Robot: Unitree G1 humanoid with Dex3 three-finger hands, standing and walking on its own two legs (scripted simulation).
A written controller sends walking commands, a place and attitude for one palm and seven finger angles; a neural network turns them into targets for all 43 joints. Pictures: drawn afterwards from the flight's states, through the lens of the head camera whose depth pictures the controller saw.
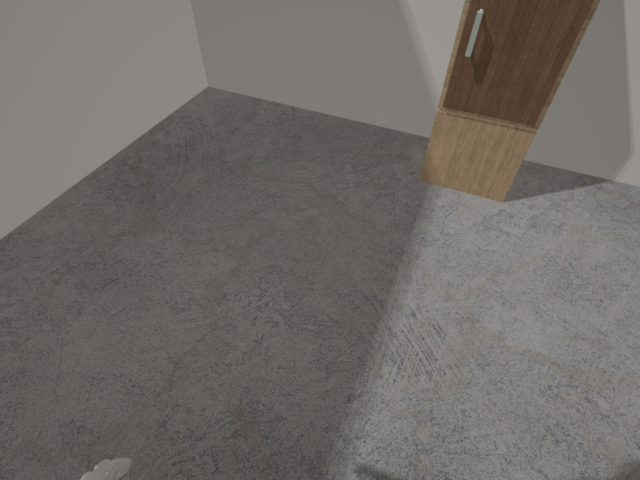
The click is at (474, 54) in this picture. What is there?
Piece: cupboard door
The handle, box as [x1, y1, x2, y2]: [465, 9, 483, 56]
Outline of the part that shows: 482,9 477,11 465,53 466,56 470,55 482,15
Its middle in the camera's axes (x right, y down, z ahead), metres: +0.55 -0.74 +1.39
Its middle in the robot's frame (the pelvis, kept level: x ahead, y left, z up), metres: +1.56 -0.49 -0.03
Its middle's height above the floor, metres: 0.74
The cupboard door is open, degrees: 0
